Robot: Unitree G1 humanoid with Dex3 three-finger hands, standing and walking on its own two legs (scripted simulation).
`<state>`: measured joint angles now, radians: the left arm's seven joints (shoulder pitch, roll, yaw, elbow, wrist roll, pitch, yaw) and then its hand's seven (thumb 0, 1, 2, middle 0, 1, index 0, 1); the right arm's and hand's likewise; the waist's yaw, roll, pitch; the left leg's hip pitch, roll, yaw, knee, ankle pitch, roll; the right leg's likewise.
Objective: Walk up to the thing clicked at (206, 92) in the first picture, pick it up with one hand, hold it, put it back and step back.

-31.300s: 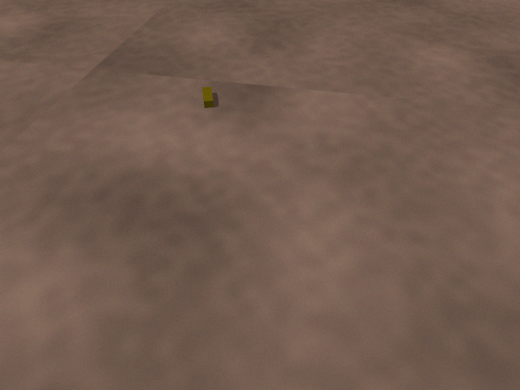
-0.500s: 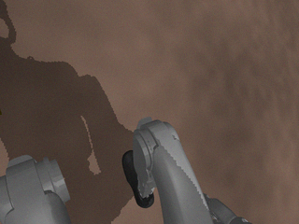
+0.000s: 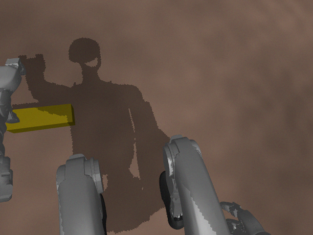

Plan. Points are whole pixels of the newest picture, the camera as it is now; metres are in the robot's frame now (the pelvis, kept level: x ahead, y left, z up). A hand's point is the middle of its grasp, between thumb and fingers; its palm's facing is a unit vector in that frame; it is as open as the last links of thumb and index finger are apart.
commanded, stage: withdraw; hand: left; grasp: from above
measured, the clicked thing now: (42, 118) +0.48 +0.29 -0.33
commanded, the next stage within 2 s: home in 0.36 s
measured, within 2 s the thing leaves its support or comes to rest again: neither
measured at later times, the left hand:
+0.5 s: hand (19, 99) +0.50 +0.30 -0.19, palm faces -0.35 -0.04 -0.94, open 13.6 cm
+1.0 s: hand out of the picture +0.36 +0.28 -0.01, palm faces -0.30 -0.55 -0.78, open 8.1 cm
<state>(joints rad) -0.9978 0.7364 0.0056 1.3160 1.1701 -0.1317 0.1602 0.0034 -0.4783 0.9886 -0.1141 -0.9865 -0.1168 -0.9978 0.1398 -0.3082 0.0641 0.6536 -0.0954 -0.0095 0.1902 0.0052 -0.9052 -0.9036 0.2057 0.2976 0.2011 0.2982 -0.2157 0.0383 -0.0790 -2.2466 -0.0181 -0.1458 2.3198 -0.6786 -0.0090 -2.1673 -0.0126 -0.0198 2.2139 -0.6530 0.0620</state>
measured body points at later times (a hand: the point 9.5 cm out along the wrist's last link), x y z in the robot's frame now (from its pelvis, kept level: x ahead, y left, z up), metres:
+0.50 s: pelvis +0.00 +0.00 -0.04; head +0.25 +0.08 +0.33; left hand +0.51 +0.30 -0.14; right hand +0.02 -0.28 -0.13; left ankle +0.08 +0.12 -0.33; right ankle +0.11 -0.15 -0.33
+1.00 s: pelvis +0.01 +0.00 +0.10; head +0.19 +0.05 +0.51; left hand +0.37 +0.31 +0.04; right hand +0.18 -0.26 -0.01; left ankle +0.08 +0.12 -0.33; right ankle +0.11 -0.15 -0.33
